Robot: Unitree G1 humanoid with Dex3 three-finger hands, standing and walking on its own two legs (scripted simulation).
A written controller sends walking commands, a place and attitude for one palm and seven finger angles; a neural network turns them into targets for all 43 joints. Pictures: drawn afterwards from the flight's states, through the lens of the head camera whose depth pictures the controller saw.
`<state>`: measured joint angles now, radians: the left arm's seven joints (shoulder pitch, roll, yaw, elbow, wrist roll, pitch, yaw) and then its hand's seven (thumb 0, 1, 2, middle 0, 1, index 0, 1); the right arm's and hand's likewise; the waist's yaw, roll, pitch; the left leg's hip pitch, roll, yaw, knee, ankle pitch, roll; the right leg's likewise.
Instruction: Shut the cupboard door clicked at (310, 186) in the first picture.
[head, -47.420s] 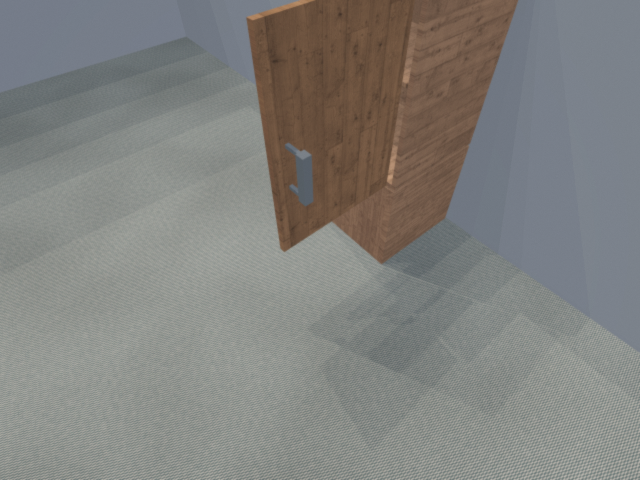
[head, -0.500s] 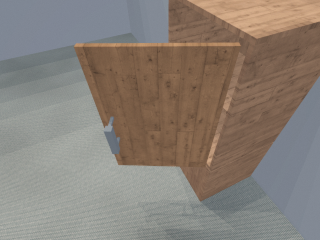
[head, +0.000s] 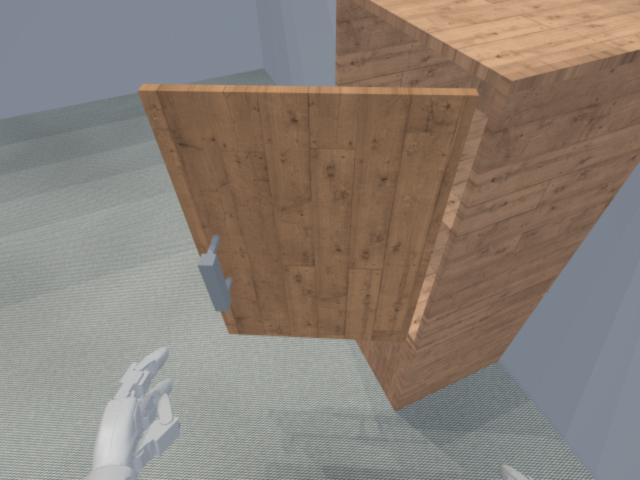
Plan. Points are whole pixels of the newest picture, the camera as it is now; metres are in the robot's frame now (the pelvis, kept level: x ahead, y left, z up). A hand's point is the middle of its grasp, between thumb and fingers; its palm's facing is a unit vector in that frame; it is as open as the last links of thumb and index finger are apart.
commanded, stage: raise the hand and make a fist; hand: left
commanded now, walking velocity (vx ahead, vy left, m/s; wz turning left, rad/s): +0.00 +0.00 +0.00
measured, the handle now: (219, 273) +0.46 +0.20 -0.06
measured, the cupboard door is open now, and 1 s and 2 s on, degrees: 63 63 63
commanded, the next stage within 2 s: bring the fist close to the handle in 1.74 s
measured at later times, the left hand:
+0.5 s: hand (199, 470) +0.16 +0.16 -0.06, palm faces -0.18 -0.98 -0.02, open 4.8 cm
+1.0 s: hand (164, 466) +0.16 +0.20 -0.05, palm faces -0.03 -1.00 -0.03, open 3.1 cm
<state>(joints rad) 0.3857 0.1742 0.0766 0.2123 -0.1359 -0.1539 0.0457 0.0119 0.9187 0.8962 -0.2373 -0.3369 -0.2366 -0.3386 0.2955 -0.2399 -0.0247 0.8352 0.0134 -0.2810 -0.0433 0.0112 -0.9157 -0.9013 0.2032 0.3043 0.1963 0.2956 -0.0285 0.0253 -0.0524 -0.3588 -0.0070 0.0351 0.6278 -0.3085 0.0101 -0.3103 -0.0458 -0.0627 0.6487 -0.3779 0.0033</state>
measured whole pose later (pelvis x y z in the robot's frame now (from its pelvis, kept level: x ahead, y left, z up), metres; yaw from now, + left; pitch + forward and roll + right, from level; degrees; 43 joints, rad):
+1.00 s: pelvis -0.05 +0.02 -0.11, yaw -1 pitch +18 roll -4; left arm 0.44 0.25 0.13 -0.11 -0.27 -0.41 -0.25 0.02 0.90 0.90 -1.11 -1.29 -1.11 -1.29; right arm 0.19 -0.22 -0.01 0.48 0.02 -0.20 -0.05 0.01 -0.91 -0.90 0.20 0.30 0.20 0.30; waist 0.01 0.02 -0.17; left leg -1.12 0.03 0.00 1.33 -0.52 0.04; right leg -1.02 -0.03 -0.08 1.28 -0.57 0.01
